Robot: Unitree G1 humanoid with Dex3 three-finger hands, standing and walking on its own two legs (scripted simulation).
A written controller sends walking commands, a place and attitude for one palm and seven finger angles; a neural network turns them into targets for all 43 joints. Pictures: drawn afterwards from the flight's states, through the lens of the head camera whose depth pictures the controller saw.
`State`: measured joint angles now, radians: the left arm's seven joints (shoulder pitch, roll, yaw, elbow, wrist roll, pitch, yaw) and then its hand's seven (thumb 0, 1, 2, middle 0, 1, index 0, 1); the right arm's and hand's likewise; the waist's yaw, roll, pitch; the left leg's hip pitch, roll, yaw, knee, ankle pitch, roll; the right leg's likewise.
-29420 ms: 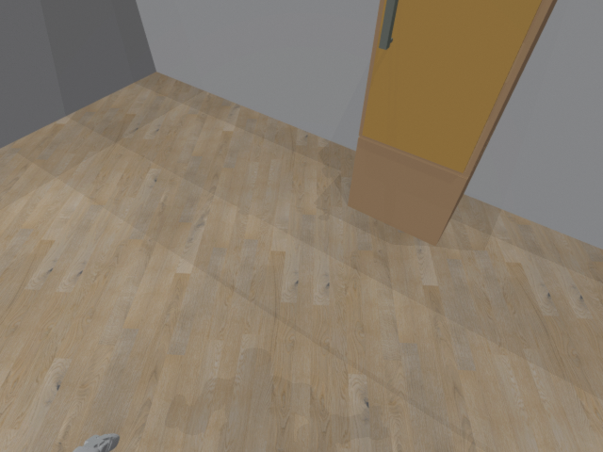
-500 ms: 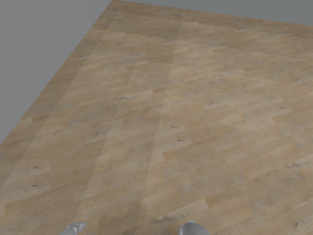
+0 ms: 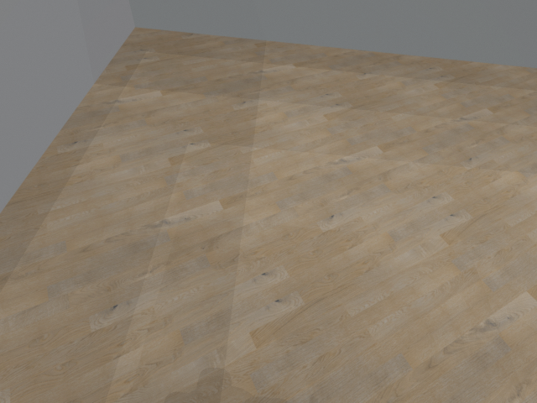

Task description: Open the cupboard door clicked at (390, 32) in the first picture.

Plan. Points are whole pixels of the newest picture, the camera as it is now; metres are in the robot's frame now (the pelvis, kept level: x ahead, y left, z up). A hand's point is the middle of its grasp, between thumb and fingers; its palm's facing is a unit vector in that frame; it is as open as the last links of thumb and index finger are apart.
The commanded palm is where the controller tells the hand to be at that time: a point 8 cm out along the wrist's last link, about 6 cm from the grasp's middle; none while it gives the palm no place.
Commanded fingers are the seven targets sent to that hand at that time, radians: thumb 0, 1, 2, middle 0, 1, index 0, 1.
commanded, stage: turn to face it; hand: left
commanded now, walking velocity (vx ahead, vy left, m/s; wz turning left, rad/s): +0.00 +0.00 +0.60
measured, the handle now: out of the picture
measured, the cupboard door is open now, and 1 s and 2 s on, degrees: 39 39 39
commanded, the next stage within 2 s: none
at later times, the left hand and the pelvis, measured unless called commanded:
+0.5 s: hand (141, 390) +0.17 +0.22 -0.19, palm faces +0.29 -0.93 -0.22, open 7.3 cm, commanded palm none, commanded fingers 0.00 0.90 0.90 -0.20 -0.30 -0.20 -0.30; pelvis +0.15 +0.00 -0.01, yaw +17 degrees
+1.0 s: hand (179, 398) +0.15 +0.14 -0.15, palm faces +0.58 -0.77 -0.27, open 7.4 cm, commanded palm none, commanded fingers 0.00 0.90 0.90 -0.20 -0.30 -0.20 -0.30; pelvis +0.22 -0.05 +0.01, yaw +37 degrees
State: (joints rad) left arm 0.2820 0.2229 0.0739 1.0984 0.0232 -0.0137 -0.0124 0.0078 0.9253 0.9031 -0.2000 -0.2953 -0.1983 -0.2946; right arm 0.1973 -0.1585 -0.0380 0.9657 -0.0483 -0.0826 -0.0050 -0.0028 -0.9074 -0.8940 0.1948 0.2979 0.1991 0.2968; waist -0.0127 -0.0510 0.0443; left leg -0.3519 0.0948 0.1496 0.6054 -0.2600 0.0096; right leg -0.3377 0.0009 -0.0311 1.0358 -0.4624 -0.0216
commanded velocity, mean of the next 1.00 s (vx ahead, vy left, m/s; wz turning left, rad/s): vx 0.00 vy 0.00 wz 0.60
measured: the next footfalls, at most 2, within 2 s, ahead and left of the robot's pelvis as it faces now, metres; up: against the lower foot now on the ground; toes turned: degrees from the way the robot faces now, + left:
right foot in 0.18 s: +0.15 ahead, -0.14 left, +0.00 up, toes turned +0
left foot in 0.42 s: +0.18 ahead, +0.12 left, +0.00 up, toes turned +23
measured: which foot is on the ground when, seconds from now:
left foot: down 0.00-0.18, up 0.20-0.40, down 0.42-0.74, up 0.76-1.00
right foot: up 0.00-0.16, down 0.18-0.42, up 0.44-0.74, down 0.76-1.00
